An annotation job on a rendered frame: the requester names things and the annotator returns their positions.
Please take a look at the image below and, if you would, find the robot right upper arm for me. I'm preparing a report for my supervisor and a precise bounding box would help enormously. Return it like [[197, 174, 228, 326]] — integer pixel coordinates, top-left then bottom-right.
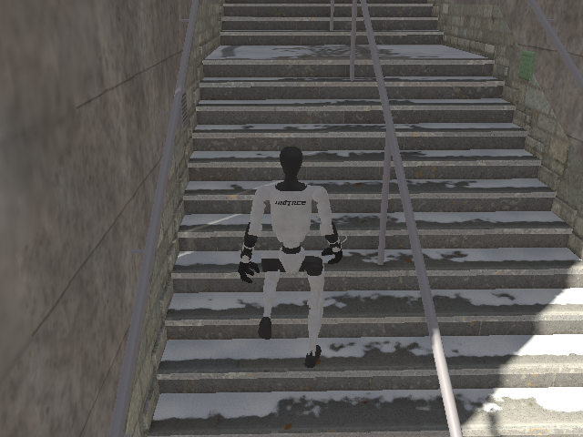
[[310, 186, 334, 236]]

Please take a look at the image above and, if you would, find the robot left hand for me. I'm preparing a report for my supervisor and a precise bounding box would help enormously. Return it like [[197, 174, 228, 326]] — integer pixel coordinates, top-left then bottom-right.
[[238, 261, 260, 283]]

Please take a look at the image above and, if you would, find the robot right forearm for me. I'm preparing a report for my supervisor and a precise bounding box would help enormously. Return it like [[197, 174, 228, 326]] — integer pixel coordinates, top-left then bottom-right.
[[325, 222, 342, 252]]

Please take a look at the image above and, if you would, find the robot right hand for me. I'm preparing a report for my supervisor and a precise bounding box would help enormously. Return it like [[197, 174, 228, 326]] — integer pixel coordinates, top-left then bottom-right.
[[322, 248, 343, 264]]

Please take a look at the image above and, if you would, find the robot head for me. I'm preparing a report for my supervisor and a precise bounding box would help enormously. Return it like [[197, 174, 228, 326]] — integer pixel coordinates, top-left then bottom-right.
[[275, 147, 307, 191]]

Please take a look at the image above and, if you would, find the robot left foot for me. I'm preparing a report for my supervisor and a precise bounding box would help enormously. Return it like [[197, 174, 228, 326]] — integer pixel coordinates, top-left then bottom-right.
[[258, 317, 271, 340]]

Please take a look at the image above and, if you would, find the robot left forearm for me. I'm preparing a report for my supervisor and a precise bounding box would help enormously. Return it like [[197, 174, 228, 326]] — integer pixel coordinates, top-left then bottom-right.
[[240, 222, 258, 263]]

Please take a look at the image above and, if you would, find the robot left upper arm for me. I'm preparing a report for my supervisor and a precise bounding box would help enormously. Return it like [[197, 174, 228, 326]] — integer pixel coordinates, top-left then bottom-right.
[[248, 185, 272, 236]]

